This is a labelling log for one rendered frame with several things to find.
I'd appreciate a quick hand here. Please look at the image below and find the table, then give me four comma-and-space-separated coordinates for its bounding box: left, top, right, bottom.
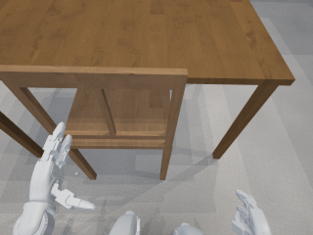
0, 0, 295, 160

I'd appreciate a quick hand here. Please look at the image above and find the left robot forearm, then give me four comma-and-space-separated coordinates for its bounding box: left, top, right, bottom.
13, 200, 56, 235

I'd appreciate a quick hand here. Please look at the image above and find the left robot hand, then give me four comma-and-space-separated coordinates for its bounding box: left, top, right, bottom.
29, 122, 97, 211

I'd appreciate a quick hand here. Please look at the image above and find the robot left shin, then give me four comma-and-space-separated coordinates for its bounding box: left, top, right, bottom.
125, 211, 135, 215

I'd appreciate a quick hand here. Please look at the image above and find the chair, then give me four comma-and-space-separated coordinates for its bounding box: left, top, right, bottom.
0, 65, 188, 180

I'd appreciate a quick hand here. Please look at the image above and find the left robot thigh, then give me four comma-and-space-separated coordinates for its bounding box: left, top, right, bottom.
109, 214, 141, 235

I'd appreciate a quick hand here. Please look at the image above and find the right robot hand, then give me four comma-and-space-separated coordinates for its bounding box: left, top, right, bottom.
232, 189, 272, 235

